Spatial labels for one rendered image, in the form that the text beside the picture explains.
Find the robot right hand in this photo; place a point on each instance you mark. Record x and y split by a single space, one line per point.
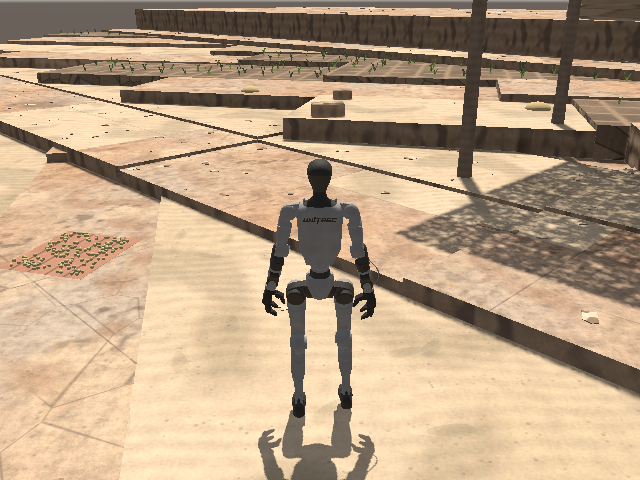
369 306

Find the robot thigh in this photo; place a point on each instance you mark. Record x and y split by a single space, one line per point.
296 303
343 299

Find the robot left upper arm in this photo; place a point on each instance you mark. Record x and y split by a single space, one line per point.
288 212

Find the robot left forearm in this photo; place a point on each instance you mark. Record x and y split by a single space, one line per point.
274 271

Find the robot right thigh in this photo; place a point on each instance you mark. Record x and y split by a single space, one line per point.
343 299

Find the robot left hand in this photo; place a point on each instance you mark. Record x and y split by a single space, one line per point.
267 300

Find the robot right forearm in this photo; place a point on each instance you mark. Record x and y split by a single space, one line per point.
364 272

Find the robot left thigh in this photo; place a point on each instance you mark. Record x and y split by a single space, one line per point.
296 303

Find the robot right upper arm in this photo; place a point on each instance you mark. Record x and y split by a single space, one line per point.
351 212

